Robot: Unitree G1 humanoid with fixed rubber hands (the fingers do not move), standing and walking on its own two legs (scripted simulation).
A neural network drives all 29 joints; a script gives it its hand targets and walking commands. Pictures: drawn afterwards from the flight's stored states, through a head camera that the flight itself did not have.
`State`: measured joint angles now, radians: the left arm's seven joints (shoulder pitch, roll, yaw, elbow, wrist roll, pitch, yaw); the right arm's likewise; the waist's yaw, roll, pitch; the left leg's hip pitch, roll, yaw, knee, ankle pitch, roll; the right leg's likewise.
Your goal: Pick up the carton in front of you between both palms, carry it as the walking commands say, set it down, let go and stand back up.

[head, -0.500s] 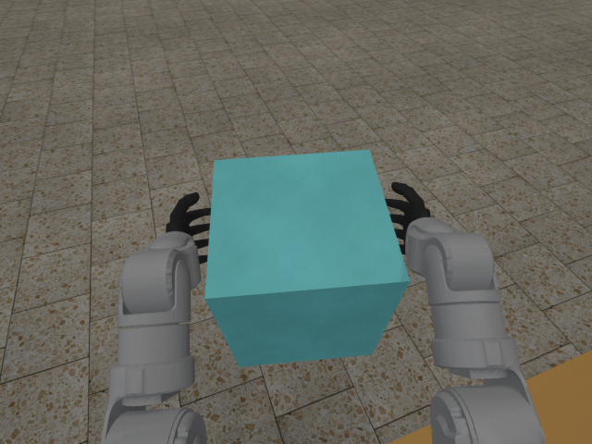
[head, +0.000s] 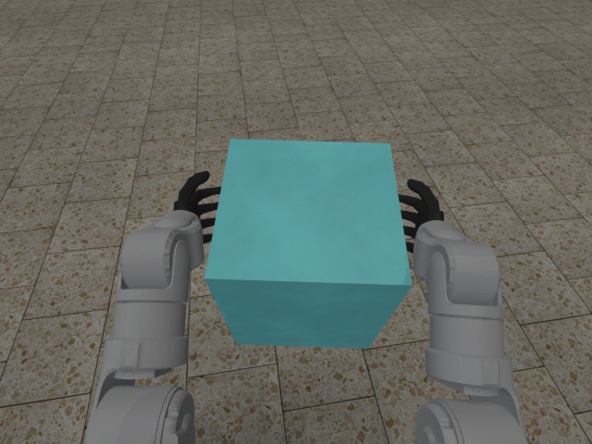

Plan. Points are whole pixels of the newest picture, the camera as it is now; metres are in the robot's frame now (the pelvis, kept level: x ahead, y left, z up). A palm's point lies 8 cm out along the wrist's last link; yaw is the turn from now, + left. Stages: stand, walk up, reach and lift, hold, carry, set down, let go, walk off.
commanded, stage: carry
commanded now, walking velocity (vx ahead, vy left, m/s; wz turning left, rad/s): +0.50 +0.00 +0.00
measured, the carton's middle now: (305, 253) +0.37 +0.03 +0.05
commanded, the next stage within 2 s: none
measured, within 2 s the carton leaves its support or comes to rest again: neither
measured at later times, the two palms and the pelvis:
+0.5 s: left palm (268, 116) +0.66 +0.12 +0.09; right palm (428, 123) +0.66 -0.18 +0.09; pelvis +0.30 -0.02 +0.00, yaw +1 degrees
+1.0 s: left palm (256, 71) +0.85 +0.18 +0.08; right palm (388, 76) +0.85 -0.12 +0.09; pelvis +0.59 +0.03 +0.01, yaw -1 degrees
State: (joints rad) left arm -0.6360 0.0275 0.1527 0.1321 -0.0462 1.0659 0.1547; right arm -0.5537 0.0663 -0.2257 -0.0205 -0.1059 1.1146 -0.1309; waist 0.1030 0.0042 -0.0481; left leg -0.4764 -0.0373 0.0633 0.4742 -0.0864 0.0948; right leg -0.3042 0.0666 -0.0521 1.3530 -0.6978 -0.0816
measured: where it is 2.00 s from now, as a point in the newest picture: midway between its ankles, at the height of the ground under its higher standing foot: (314, 221)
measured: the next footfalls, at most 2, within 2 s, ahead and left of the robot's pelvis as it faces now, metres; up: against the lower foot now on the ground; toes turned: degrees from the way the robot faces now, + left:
right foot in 0.40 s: +0.44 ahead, -0.09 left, +0.00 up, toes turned -4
left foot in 0.90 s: +0.67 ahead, +0.12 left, +0.00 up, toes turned +11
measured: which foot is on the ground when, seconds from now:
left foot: down 0.00-0.42, up 0.44-0.88, down 0.90-1.00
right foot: up 0.00-0.38, down 0.40-0.92, up 0.94-1.00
